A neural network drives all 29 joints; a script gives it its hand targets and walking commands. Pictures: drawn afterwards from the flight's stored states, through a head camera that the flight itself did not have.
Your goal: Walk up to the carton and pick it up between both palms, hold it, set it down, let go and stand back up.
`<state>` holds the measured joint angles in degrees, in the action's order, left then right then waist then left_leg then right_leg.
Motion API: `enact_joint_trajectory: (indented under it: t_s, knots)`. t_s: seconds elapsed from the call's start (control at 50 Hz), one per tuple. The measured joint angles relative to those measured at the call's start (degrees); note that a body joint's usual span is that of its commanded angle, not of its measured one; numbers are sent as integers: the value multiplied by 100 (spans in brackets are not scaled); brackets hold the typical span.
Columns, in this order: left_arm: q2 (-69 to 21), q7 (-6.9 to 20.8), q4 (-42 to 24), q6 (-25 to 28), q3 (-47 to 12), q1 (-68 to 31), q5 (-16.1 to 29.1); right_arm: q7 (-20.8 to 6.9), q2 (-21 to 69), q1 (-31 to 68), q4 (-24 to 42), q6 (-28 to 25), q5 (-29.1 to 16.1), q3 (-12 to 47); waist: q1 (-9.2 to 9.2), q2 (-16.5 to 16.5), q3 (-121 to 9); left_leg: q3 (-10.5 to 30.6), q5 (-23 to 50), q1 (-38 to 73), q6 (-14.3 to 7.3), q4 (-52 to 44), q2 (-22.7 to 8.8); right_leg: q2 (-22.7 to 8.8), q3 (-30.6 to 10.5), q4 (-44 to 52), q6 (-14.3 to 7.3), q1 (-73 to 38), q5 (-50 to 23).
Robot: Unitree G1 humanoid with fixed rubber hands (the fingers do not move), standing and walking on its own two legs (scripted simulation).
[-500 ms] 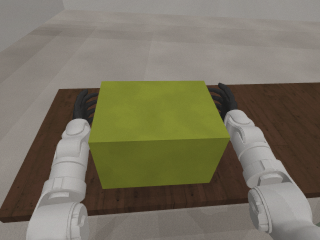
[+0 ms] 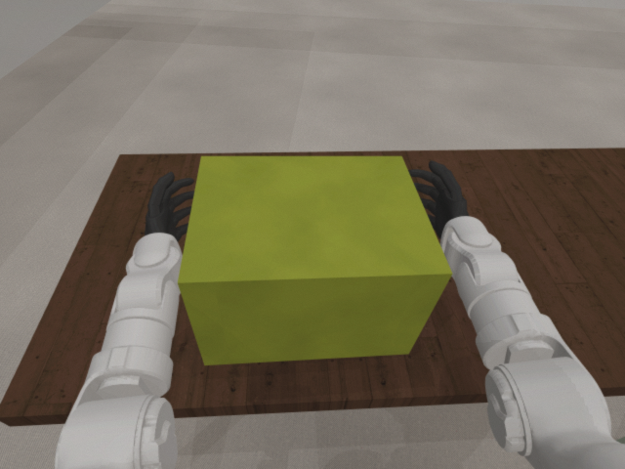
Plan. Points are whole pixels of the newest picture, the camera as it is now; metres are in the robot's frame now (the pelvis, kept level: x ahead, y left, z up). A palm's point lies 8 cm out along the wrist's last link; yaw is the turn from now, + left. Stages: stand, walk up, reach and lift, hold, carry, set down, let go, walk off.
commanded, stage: set down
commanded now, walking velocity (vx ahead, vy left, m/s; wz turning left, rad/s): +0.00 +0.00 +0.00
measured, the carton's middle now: (306, 256) +0.39 +0.02 +0.06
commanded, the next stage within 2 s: none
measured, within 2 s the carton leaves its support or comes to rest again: rests again in 1.32 s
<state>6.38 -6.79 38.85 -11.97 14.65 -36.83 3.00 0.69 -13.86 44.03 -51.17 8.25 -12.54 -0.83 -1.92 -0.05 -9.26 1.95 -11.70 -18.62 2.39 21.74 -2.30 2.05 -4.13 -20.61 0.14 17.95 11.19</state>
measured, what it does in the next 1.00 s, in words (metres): stands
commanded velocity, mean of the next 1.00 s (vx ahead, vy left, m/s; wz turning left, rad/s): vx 0.00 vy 0.00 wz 0.00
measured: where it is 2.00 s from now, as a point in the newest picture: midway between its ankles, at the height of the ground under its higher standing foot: outside the picture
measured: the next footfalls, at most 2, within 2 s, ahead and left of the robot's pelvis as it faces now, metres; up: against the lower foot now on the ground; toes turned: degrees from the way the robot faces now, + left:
none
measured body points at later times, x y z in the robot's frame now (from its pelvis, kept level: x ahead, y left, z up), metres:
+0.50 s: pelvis +0.00 +0.00 +0.00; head +0.02 +0.00 +0.45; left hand +0.40 +0.21 +0.09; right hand +0.43 -0.17 +0.10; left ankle -0.02 +0.14 -0.74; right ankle -0.02 -0.12 -0.74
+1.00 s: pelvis +0.00 +0.00 +0.00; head +0.03 +0.00 +0.45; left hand +0.39 +0.21 +0.06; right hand +0.43 -0.17 +0.08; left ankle -0.02 +0.14 -0.74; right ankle -0.02 -0.12 -0.74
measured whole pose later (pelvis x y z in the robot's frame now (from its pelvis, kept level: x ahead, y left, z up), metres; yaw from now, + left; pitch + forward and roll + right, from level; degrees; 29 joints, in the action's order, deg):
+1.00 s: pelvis +0.00 +0.00 +0.00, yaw +0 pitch +9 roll +0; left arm 5.0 -6.7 52.7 3.4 14.1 -36.8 2.3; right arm -2.9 -12.7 41.3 -57.8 -2.5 -5.2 -6.0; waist -3.8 0.0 -7.8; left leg 1.9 -11.7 -18.7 2.5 21.1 -2.3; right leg 2.0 -4.1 -20.6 0.0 18.3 11.5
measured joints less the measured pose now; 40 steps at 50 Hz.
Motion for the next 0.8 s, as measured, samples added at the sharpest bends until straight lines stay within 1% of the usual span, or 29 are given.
enact_joint_trajectory:
  t_s: [0.3, 0.44, 0.52, 0.62, 0.7, 0.8]
  knots:
    - [-73, -11, 70, 184, -3, 0, -21, -54, -27, -122, -40, -250, 4, -36, -19, 10, 48, 0, -3, 0, 6, -40, 0, 0, 0, 0, -6, 18, 19]
    - [-129, -11, 345, 363, 24, 1, -64, -162, -10, -145, -186, -314, 204, -155, -67, 10, 60, 0, -3, 0, 6, -42, 0, 0, 0, 0, -7, 19, 20]
    - [-151, -11, 454, 475, 25, 1, -68, -187, -17, -181, -261, -420, 220, -158, -127, 10, 74, 0, -3, 0, 6, -42, 0, -1, 0, 0, -7, 20, 20]
    - [-154, -4, 592, 742, 21, 1, -68, -230, 20, -189, -301, -599, 341, -267, -187, 10, 77, 0, -2, 0, 6, -46, 0, 0, 0, 0, -8, 21, 21]
    - [-154, 5, 828, 871, 24, 2, -68, -345, 103, -189, -495, -687, 579, -503, -190, 10, 83, 0, -2, 0, 6, -55, 0, -1, 0, 0, -10, 26, 24]
    - [-152, 8, 1049, 1082, -20, 5, -68, -366, 108, -246, -574, -824, 686, -517, -190, 10, 136, 0, -2, -5, 8, -57, 0, -1, 0, 0, -12, 32, 25]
